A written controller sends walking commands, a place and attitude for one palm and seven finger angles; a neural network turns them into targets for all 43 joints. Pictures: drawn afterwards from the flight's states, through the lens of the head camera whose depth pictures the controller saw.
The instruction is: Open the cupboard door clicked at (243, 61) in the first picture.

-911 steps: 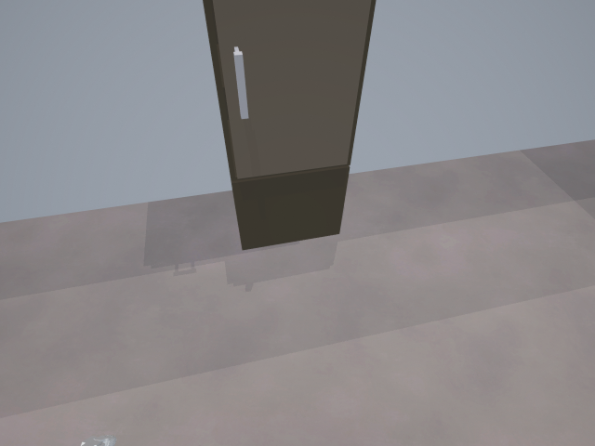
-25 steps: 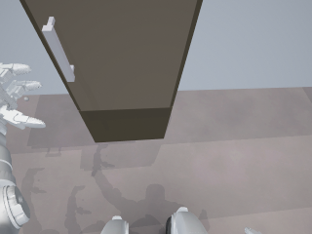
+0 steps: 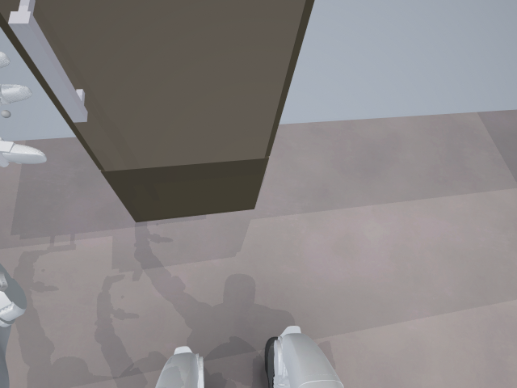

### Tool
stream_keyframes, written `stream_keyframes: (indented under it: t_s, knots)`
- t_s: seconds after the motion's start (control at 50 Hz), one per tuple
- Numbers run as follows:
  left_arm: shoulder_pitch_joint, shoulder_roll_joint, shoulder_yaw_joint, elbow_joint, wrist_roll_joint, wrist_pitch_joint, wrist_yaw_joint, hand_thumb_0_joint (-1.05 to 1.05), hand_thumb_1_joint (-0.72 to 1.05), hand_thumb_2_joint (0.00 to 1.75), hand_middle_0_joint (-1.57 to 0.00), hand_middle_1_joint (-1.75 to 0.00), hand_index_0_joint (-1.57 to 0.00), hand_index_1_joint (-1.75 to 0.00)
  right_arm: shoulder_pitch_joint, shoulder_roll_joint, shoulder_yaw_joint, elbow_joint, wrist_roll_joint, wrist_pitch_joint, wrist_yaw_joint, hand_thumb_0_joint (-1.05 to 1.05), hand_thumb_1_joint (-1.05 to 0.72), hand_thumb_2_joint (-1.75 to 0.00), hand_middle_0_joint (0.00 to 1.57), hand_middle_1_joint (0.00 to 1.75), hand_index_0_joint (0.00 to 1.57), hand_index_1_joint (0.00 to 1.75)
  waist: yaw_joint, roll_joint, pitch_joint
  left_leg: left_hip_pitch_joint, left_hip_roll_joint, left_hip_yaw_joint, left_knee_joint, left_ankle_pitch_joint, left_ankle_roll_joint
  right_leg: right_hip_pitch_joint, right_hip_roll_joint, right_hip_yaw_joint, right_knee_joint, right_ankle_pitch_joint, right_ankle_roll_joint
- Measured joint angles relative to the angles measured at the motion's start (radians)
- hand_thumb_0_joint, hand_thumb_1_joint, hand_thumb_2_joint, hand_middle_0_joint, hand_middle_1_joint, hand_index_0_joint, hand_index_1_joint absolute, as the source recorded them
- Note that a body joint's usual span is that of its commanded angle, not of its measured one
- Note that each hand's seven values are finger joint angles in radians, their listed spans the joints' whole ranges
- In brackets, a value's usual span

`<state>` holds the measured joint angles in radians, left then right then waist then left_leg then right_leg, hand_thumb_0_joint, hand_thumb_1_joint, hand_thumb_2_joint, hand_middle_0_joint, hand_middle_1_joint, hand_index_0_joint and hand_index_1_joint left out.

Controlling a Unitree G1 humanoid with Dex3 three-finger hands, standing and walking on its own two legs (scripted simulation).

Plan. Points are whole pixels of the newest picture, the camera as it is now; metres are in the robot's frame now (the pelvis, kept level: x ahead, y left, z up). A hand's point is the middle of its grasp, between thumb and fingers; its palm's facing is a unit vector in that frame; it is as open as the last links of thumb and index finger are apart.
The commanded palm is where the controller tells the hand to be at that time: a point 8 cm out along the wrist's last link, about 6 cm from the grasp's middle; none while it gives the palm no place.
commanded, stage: move the hooked fingers beside the handle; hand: left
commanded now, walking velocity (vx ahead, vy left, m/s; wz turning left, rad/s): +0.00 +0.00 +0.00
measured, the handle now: (57, 66) +0.57 +0.27 +0.07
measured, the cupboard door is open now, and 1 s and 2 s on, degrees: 0 0 0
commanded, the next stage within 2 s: slide the fingers in behind the handle in 1.12 s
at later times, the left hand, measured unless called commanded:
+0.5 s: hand (7, 86) +0.52 +0.32 +0.08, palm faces +0.09 -1.00 -0.02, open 14.0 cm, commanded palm +0.50 +0.36 +0.08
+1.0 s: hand (6, 94) +0.51 +0.32 +0.08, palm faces +0.10 -0.99 -0.02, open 14.0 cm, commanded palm +0.49 +0.35 +0.07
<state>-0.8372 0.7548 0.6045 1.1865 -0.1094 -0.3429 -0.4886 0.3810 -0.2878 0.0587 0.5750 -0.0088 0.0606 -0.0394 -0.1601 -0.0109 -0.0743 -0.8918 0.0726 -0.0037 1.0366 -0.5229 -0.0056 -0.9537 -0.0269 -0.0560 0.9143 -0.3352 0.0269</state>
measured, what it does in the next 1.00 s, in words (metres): stands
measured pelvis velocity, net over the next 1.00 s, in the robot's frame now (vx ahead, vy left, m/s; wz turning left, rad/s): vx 0.01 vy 0.01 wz -0.01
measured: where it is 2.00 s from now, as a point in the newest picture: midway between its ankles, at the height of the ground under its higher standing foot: outside the picture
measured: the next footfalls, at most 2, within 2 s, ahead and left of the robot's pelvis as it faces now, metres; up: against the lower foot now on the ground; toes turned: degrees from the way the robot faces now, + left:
none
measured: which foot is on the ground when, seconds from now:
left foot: down 0.00-1.00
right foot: down 0.00-1.00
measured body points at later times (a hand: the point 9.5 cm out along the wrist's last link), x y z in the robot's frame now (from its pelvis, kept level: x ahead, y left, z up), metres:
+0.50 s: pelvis +0.00 +0.00 -0.01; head +0.18 +0.04 +0.41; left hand +0.51 +0.37 +0.08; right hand -0.01 -0.27 -0.10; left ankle -0.03 +0.12 -0.67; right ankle +0.05 -0.14 -0.67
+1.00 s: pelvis +0.01 +0.01 +0.00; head +0.17 +0.05 +0.41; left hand +0.50 +0.37 +0.08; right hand +0.01 -0.26 -0.10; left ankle -0.03 +0.12 -0.67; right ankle +0.05 -0.14 -0.67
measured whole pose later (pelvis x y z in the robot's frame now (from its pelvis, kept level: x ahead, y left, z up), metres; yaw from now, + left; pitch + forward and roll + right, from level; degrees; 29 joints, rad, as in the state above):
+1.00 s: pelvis +0.01 +0.01 +0.00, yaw -1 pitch +24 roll -5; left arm -0.92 0.83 0.62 1.22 -0.07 -0.31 -0.48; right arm 0.39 -0.28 0.07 0.54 -0.02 0.12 -0.01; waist -0.20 0.00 -0.08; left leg -0.95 0.09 -0.02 1.07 -0.54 0.00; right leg -1.00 -0.01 -0.07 0.91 -0.34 0.03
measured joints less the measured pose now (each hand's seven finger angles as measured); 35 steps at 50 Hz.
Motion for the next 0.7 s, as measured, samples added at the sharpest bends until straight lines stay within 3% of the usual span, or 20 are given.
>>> stream_keyframes:
  t_s: [0.4, 0.7]
  knots:
    - [-0.164, 0.159, 0.02, 0.101, 0.064, 0.046, -0.011, -0.01, -0.5, 0.3, -0.3, -1.2, -0.3, -1.2, 0.019, -0.01, 0.022, -0.023, -0.006, 0.045, 0.006, 0.0, -0.9, -0.9, 0.2, 0.3, 0.2, 0.3, -0.063, 0.012, 0.014, -0.091, 0.012, -0.014, 0.038, -0.011, 0.001, -0.076, 0.012, -0.012, 0.009, 0.004, 0.001]
    - [-0.11, 0.133, 0.048, 0.039, 0.051, 0.036, -0.017, -0.01, -0.5, 0.3, -0.3, -1.2, -0.3, -1.2, 0.028, 0.003, 0.02, -0.023, -0.01, 0.058, 0.028, 0.0, -0.9, -0.9, 0.2, 0.3, 0.2, 0.3, -0.049, 0.013, 0.007, -0.101, 0.016, -0.015, 0.049, -0.022, 0.005, -0.082, 0.016, -0.011, 0.008, 0.001, 0.006]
